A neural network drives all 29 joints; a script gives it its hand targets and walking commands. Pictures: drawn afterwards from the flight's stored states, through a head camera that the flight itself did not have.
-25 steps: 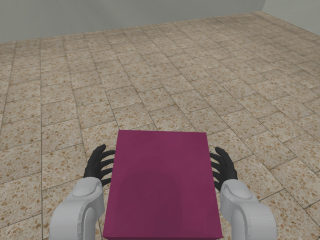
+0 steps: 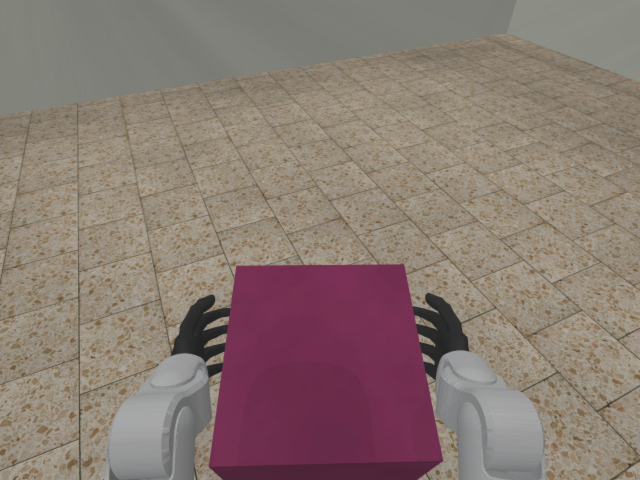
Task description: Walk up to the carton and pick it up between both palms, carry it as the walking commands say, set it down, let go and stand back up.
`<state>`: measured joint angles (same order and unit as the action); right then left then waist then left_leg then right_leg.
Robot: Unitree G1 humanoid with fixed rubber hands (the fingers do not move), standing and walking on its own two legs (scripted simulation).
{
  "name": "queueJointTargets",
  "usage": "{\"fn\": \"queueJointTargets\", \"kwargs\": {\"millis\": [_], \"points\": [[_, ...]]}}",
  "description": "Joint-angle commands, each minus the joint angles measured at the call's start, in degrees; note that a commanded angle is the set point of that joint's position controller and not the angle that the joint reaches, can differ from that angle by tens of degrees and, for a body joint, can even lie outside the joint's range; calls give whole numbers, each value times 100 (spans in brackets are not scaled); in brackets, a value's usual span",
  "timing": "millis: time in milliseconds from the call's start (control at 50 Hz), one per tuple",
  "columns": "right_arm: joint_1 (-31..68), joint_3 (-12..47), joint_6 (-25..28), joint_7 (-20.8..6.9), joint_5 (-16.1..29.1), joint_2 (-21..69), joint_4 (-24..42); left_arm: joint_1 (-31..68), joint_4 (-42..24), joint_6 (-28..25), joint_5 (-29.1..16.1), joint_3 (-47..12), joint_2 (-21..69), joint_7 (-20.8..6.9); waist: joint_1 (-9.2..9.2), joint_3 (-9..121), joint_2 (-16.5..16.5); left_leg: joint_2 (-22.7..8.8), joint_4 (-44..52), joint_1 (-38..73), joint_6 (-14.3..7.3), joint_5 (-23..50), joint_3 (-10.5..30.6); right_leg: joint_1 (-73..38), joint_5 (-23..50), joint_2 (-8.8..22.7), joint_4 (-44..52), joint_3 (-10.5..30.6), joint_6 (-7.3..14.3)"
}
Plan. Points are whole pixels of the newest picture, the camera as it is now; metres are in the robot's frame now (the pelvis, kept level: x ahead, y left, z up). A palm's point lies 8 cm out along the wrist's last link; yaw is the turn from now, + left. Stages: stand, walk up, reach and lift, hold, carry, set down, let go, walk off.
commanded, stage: carry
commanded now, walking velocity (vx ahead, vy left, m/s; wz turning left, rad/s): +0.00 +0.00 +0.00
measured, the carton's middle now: (320, 391) +0.25 +0.00 +0.02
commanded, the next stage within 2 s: none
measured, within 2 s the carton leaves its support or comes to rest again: neither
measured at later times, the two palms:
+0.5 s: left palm (158, 355) +0.25 +0.18 +0.09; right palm (412, 349) +0.26 -0.10 +0.09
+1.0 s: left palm (169, 339) +0.28 +0.17 +0.08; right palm (409, 337) +0.28 -0.11 +0.08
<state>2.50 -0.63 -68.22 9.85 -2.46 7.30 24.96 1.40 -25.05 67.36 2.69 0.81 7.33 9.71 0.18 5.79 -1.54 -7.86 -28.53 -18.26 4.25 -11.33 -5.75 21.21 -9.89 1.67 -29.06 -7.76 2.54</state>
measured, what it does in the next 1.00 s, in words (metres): stands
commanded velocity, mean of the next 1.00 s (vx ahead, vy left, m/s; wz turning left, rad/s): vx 0.00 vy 0.00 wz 0.00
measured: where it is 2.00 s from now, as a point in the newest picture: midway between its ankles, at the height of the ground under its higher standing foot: outside the picture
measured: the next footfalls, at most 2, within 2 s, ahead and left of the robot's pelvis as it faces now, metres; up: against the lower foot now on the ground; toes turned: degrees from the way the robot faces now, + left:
none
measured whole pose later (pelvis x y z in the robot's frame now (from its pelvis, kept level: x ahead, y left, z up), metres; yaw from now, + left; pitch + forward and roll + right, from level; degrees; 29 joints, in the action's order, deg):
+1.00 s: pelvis +0.03 +0.03 +0.00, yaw +0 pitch +3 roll +0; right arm 3.9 -1.9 -63.8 9.2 -3.1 7.3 19.2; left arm 4.4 -18.9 64.0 3.7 1.7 7.3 9.0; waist 0.0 5.5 0.0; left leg -5.0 -29.2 -17.0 2.0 -14.4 -7.1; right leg 19.9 -11.8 4.6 -29.4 -6.4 -0.8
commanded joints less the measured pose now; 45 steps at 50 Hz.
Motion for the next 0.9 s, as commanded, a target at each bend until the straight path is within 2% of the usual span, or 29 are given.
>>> {"fn": "queueJointTargets", "kwargs": {"millis": [0,220,620,880], "points": [[2310,3325,181,-770,1562,4943,629,2422,-687,-124,-1584,-3317,4917,-781,23,873,400,-34,341,285,-172,-480,54,-263,-1250,830,1097,891,-115],[2264,3284,201,-781,1575,4959,625,2401,-708,-120,-1545,-3399,4943,-755,-15,984,21,-213,746,143,-241,-332,286,-669,-169,692,531,619,-186],[2245,3310,249,-783,1569,5009,637,2386,-621,-155,-1572,-3377,5005,-801,-25,1115,136,-161,533,315,-309,184,223,-764,452,756,398,527,-249],[2376,3145,499,-866,1439,4946,222,2511,-169,-398,-1404,-3165,4955,-867,-17,1133,168,-142,447,375,-303,259,227,-758,576,741,372,533,-227]]}}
